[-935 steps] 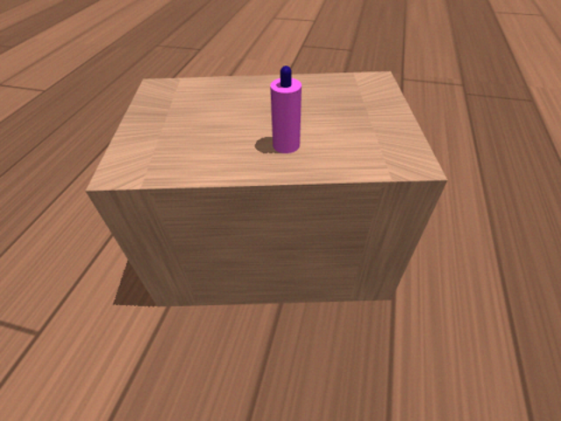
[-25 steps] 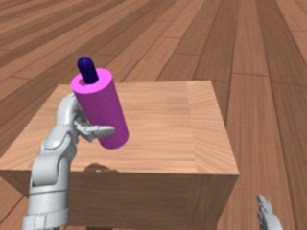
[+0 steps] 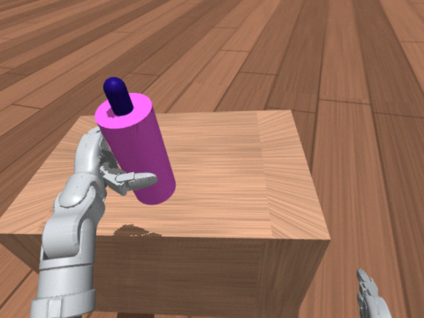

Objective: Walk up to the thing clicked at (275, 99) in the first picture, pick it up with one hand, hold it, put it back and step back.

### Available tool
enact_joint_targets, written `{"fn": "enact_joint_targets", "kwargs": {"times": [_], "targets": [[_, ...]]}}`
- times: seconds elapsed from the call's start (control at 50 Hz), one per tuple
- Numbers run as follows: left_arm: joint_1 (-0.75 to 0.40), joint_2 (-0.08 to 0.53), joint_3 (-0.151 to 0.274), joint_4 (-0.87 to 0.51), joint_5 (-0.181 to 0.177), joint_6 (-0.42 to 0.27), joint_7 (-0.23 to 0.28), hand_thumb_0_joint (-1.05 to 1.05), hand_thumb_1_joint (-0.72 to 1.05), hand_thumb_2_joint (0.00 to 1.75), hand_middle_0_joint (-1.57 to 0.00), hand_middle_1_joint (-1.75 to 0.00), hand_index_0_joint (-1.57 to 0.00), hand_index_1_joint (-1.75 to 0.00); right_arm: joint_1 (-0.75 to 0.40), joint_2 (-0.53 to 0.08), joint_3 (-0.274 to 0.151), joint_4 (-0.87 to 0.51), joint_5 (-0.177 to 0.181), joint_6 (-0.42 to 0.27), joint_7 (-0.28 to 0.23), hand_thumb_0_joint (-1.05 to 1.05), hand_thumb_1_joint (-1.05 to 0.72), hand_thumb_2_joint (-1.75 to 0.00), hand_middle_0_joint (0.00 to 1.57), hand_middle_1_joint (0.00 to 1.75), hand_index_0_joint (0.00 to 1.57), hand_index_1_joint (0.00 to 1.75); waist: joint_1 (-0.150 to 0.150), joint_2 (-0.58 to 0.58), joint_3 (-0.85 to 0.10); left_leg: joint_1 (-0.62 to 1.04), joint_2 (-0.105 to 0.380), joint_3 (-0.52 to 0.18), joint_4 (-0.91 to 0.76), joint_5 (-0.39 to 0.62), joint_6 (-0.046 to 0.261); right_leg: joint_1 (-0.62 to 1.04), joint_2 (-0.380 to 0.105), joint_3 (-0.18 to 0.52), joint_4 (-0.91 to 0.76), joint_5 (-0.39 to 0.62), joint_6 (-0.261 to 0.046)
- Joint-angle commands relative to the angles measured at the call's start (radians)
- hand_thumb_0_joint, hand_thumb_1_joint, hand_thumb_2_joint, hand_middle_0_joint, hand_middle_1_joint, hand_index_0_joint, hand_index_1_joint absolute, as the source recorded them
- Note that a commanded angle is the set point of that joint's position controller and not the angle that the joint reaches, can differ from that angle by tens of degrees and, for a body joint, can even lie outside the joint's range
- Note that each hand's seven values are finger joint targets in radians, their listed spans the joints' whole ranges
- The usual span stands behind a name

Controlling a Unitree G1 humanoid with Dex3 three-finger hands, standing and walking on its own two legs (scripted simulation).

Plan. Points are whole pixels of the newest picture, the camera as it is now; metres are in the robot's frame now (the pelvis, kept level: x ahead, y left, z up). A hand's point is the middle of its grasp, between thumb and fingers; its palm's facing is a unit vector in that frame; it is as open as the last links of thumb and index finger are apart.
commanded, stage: crouch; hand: left
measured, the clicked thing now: (138, 144) +0.33 +0.13 +0.23
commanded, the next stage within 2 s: lower in 1.42 s
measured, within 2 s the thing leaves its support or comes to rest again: neither
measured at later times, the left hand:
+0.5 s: hand (150, 157) +0.40 +0.14 +0.15, palm faces +0.04 -1.00 +0.04, open 11.1 cm
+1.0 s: hand (161, 150) +0.46 +0.14 +0.10, palm faces +0.02 -1.00 +0.04, open 11.1 cm
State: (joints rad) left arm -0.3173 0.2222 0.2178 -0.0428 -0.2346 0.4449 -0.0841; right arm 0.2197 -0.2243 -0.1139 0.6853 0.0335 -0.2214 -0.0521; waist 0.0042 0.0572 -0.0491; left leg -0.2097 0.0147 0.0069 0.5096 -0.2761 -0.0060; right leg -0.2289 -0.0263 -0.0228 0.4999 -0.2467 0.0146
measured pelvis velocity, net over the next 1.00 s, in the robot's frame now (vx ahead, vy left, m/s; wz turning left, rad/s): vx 0.00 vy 0.00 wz -0.02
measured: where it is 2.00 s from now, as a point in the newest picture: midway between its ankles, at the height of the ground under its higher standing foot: outside the picture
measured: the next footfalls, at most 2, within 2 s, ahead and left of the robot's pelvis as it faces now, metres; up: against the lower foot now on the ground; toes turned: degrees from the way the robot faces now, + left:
none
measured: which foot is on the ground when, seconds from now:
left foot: down 0.00-1.00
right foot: down 0.00-1.00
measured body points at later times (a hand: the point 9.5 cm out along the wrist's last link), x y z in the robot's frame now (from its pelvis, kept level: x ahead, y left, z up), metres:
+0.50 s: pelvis -0.01 +0.00 +0.00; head +0.00 -0.01 +0.45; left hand +0.39 +0.20 +0.15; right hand +0.15 -0.26 -0.08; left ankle +0.00 +0.12 -0.74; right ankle +0.01 -0.13 -0.74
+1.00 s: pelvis +0.00 +0.00 -0.02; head +0.05 +0.00 +0.43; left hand +0.46 +0.20 +0.10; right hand +0.15 -0.28 -0.09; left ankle +0.00 +0.12 -0.74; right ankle +0.01 -0.13 -0.74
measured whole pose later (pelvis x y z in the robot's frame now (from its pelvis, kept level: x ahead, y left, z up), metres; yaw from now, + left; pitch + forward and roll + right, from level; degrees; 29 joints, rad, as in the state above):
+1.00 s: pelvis +0.00 +0.00 -0.02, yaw -1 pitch +10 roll +0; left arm -0.74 0.32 0.26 0.89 -0.17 -0.15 -0.10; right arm 0.20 -0.22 -0.07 0.57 0.01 -0.16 -0.05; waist -0.10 0.01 -0.08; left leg -0.52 0.04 0.02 0.69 -0.34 -0.01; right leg -0.54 -0.01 -0.01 0.67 -0.30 0.01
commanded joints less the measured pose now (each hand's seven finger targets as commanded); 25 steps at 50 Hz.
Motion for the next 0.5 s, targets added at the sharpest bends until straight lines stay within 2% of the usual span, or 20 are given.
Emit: {"fn": "enact_joint_targets", "kwargs": {"times": [0.0, 0.02, 0.04, 0.06, 0.08, 0.14, 0.16, 0.2, 0.22, 0.24, 0.28, 0.3, 0.32, 0.36, 0.38, 0.4, 0.42, 0.44, 0.46, 0.48], "targets": [[-0.432, 0.191, 0.076, -0.279, 0.001, -0.102, 0.024, 0.00, -0.16, 1.19, -1.27, -1.41, -1.28, -1.42, -0.113, -0.123, -0.036, -0.123, 0.007, -0.063, -0.014, 0.00, 0.52, -0.06, 0.05, 0.05, 0.05, 0.05, -0.006, -0.013, -0.230, 0.089, -0.025, 0.006, -0.053, 0.207, 0.019, 0.047, 0.020, -0.024, -0.062, 0.189, -0.015], [-0.425, 0.176, 0.063, -0.281, 0.002, -0.104, 0.022, 0.00, -0.14, 1.21, -1.27, -1.41, -1.29, -1.43, -0.134, -0.110, -0.026, -0.126, 0.007, -0.065, -0.013, 0.00, 0.52, -0.06, 0.05, 0.05, 0.05, 0.05, 0.005, -0.020, -0.212, 0.077, -0.023, 0.002, -0.057, 0.204, 0.017, 0.039, 0.023, -0.029, -0.062, 0.180, -0.016], [-0.424, 0.185, 0.068, -0.254, 0.000, -0.101, 0.019, 0.00, -0.06, 1.27, -1.24, -1.43, -1.25, -1.45, -0.149, -0.129, -0.034, -0.135, 0.006, -0.067, -0.014, 0.00, 0.53, -0.07, 0.05, 0.05, 0.05, 0.05, -0.004, -0.028, -0.212, 0.078, -0.020, 0.001, -0.056, 0.199, 0.017, 0.043, 0.024, -0.028, -0.065, 0.176, -0.015], [-0.433, 0.185, 0.062, -0.232, 0.003, -0.092, 0.016, 0.00, -0.09, 1.19, -1.26, -1.37, -1.28, -1.38, -0.157, -0.142, -0.040, -0.131, 0.004, -0.067, -0.018, 0.00, 0.55, -0.05, 0.05, 0.05, 0.05, 0.05, -0.004, -0.031, -0.197, 0.069, -0.017, -0.003, -0.063, 0.192, 0.015, 0.034, 0.026, -0.031, -0.067, 0.168, -0.016], [-0.426, 0.164, 0.037, -0.199, 0.005, -0.081, 0.009, 0.00, -0.05, 1.19, -1.28, -1.39, -1.30, -1.39, -0.167, -0.123, -0.025, -0.121, 0.006, -0.065, -0.017, 0.00, 0.55, -0.05, 0.05, 0.05, 0.05, 0.05, -0.004, -0.038, -0.165, 0.059, -0.015, -0.005, -0.068, 0.184, 0.014, 0.022, 0.027, -0.031, -0.070, 0.158, -0.017], [-0.408, 0.126, 0.015, -0.106, -0.004, -0.061, -0.008, 0.00, -0.02, 1.23, -1.31, -1.43, -1.34, -1.43, -0.196, -0.081, 0.012, -0.085, 0.006, -0.067, -0.011, 0.00, 0.56, -0.05, 0.05, 0.05, 0.05, 0.05, 0.002, -0.075, -0.128, 0.032, -0.021, 0.000, -0.075, 0.144, 0.025, 0.006, 0.023, -0.029, -0.084, 0.127, -0.014], [-0.416, 0.131, 0.026, -0.086, -0.009, -0.054, -0.008, 0.00, -0.05, 1.22, -1.32, -1.43, -1.34, -1.43, -0.199, -0.080, 0.018, -0.089, 0.007, -0.071, -0.009, 0.00, 0.56, -0.05, 0.05, 0.05, 0.05, 0.05, 0.002, -0.080, -0.123, 0.031, -0.021, 0.002, -0.078, 0.131, 0.025, 0.000, 0.025, -0.030, -0.085, 0.112, -0.015], [-0.438, 0.135, 0.034, -0.023, -0.009, -0.050, -0.005, 0.00, -0.10, 1.23, -1.32, -1.44, -1.35, -1.44, -0.169, -0.115, -0.004, -0.076, 0.003, -0.072, -0.011, 0.00, 0.57, -0.04, 0.05, 0.05, 0.05, 0.05, -0.020, -0.108, -0.130, 0.037, -0.021, 0.003, -0.080, 0.117, 0.029, -0.009, 0.025, -0.027, -0.090, 0.108, -0.012], [-0.452, 0.148, 0.042, -0.004, -0.007, -0.057, -0.001, 0.00, -0.10, 1.21, -1.30, -1.43, -1.33, -1.42, -0.166, -0.138, -0.019, -0.074, 0.003, -0.078, -0.009, 0.00, 0.57, -0.04, 0.05, 0.05, 0.05, 0.05, -0.021, -0.119, -0.118, 0.030, -0.017, -0.002, -0.086, 0.108, 0.026, -0.017, 0.030, -0.030, -0.088, 0.097, -0.013], [-0.495, 0.153, 0.041, 0.017, -0.001, -0.068, 0.003, 0.00, -0.11, 1.20, -1.28, -1.41, -1.32, -1.40, -0.136, -0.129, -0.013, -0.059, 0.002, -0.078, -0.006, 0.00, 0.57, -0.04, 0.05, 0.05, 0.05, 0.05, -0.033, -0.110, -0.130, 0.036, -0.016, 0.000, -0.085, 0.106, 0.026, -0.025, 0.031, -0.028, -0.085, 0.101, -0.014], [-0.530, 0.168, 0.061, 0.062, 0.007, -0.111, 0.016, 0.00, -0.08, 1.19, -1.26, -1.39, -1.30, -1.39, -0.130, -0.147, -0.026, -0.086, -0.001, -0.089, -0.007, 0.00, 0.57, -0.04, 0.05, 0.05, 0.05, 0.05, -0.041, -0.140, -0.152, 0.044, -0.016, 0.000, -0.077, 0.107, 0.027, -0.026, 0.031, -0.025, -0.079, 0.103, -0.009], [-0.544, 0.172, 0.056, 0.070, 0.015, -0.139, 0.020, 0.00, -0.08, 1.19, -1.25, -1.39, -1.29, -1.38, -0.120, -0.145, -0.026, -0.069, -0.002, -0.093, -0.005, 0.00, 0.58, -0.04, 0.05, 0.05, 0.05, 0.05, -0.043, -0.128, -0.160, 0.039, -0.018, 0.000, -0.074, 0.107, 0.028, -0.030, 0.029, -0.024, -0.073, 0.107, -0.009], [-0.579, 0.150, 0.034, 0.081, 0.021, -0.169, 0.025, 0.00, -0.05, 1.18, -1.24, -1.37, -1.28, -1.36, -0.128, -0.111, -0.002, -0.084, -0.001, -0.100, -0.003, 0.00, 0.57, -0.04, 0.05, 0.05, 0.05, 0.05, -0.053, -0.110, -0.165, 0.046, -0.021, 0.004, -0.070, 0.104, 0.026, -0.047, 0.027, -0.020, -0.068, 0.108, -0.009], [-0.649, 0.181, 0.044, 0.088, 0.028, -0.242, 0.033, 0.00, -0.06, 1.19, -1.22, -1.36, -1.25, -1.36, -0.123, -0.106, 0.005, -0.114, -0.002, -0.112, -0.005, 0.00, 0.57, -0.05, 0.05, 0.05, 0.05, 0.05, -0.063, -0.100, -0.242, 0.069, -0.022, 0.004, -0.047, 0.127, 0.028, -0.036, 0.021, -0.013, -0.054, 0.135, -0.007], [-0.689, 0.200, 0.049, 0.076, 0.031, -0.279, 0.039, 0.00, -0.06, 1.18, -1.21, -1.34, -1.24, -1.34, -0.134, -0.110, 0.002, -0.115, -0.003, -0.117, -0.007, 0.00, 0.57, -0.05, 0.05, 0.05, 0.05, 0.05, -0.057, -0.093, -0.267, 0.064, -0.025, 0.003, -0.041, 0.141, 0.027, -0.021, 0.019, -0.011, -0.047, 0.151, -0.006], [-0.706, 0.222, 0.057, 0.122, 0.034, -0.307, 0.040, 0.00, -0.06, 1.17, -1.21, -1.33, -1.23, -1.33, -0.126, -0.110, 0.008, -0.109, -0.003, -0.119, -0.008, 0.00, 0.57, -0.05, 0.05, 0.05, 0.05, 0.05, -0.065, -0.068, -0.292, 0.071, -0.023, 0.003, -0.029, 0.148, 0.026, -0.026, 0.017, -0.007, -0.037, 0.162, -0.009], [-0.718, 0.223, 0.053, 0.141, 0.037, -0.336, 0.042, 0.00, -0.05, 1.17, -1.20, -1.32, -1.22, -1.32, -0.152, -0.100, 0.017, -0.128, -0.002, -0.121, -0.008, 0.00, 0.57, -0.05, 0.05, 0.05, 0.05, 0.05, -0.054, -0.058, -0.285, 0.054, -0.024, 0.001, -0.026, 0.156, 0.024, -0.028, 0.018, -0.008, -0.033, 0.167, -0.010], [-0.731, 0.226, 0.057, 0.188, 0.039, -0.361, 0.044, 0.00, -0.05, 1.16, -1.19, -1.31, -1.21, -1.31, -0.164, -0.112, 0.006, -0.141, -0.003, -0.122, -0.010, 0.00, 0.56, -0.05, 0.05, 0.05, 0.05, 0.05, -0.057, -0.055, -0.304, 0.052, -0.024, 0.001, -0.019, 0.155, 0.022, -0.027, 0.017, -0.006, -0.027, 0.171, -0.010], [-0.740, 0.233, 0.050, 0.232, 0.046, -0.385, 0.044, 0.00, -0.05, 1.16, -1.18, -1.30, -1.20, -1.31, -0.148, -0.104, 0.015, -0.116, -0.005, -0.117, -0.011, 0.00, 0.56, -0.05, 0.05, 0.05, 0.05, 0.05, -0.056, -0.031, -0.312, 0.035, -0.024, 0.002, -0.011, 0.161, 0.022, -0.028, 0.014, -0.002, -0.019, 0.180, -0.013], [-0.739, 0.247, 0.064, 0.265, 0.045, -0.407, 0.046, 0.00, -0.04, 1.16, -1.18, -1.29, -1.19, -1.30, -0.159, -0.105, 0.016, -0.119, -0.004, -0.113, -0.012, 0.00, 0.56, -0.05, 0.05, 0.05, 0.05, 0.05, -0.052, -0.026, -0.321, 0.025, -0.025, 0.004, -0.002, 0.167, 0.021, -0.024, 0.012, 0.000, -0.013, 0.188, -0.012]]}}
